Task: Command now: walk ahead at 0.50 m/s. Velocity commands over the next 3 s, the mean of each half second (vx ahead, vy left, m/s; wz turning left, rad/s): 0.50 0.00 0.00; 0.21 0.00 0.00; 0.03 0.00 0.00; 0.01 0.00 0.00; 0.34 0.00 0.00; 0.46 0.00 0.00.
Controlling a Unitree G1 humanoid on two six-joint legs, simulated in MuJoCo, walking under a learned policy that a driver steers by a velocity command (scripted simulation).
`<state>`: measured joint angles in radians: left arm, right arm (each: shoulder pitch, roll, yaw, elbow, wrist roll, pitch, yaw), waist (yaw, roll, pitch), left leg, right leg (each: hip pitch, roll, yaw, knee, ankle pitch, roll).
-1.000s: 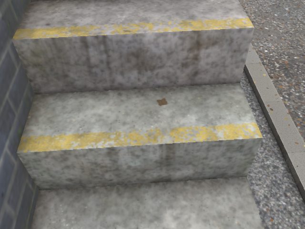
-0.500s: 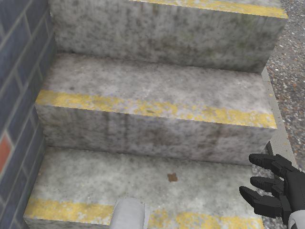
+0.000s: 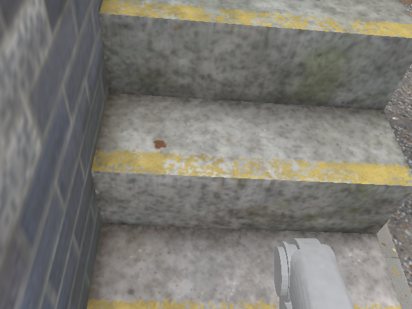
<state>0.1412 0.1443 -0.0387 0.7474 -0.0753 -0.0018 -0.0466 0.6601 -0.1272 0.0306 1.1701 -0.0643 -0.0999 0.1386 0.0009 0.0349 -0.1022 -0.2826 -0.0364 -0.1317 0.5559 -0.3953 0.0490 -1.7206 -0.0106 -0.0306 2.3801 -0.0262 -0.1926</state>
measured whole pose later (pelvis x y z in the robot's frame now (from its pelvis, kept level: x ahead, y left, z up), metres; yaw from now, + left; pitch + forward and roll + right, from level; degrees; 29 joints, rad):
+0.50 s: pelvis +0.26 +0.01 +0.24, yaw +5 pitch +11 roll +0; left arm 0.45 0.21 0.04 1.10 0.04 -0.02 -0.13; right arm -0.23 -0.08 0.10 0.40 -0.03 0.06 0.10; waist -0.12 -0.22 -0.17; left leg -1.16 -0.05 -0.03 1.50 -0.45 0.09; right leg -0.22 0.10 -0.05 0.39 -0.04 -0.23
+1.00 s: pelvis +0.44 -0.08 +0.40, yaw +1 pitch +5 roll +1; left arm 0.26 0.23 0.02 0.96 -0.01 -0.10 -0.06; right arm 0.07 -0.30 -0.05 0.78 -0.02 -0.09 0.13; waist 0.05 0.02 -0.04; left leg -0.52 0.07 -0.07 1.26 -0.58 -0.05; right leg -0.38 -0.14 -0.04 0.73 -0.31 0.03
